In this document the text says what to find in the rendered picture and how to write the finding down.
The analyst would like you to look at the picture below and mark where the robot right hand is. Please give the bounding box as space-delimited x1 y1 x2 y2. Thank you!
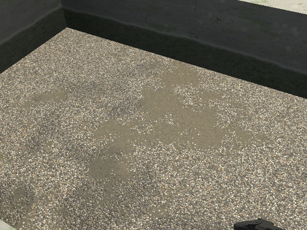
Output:
233 218 286 230

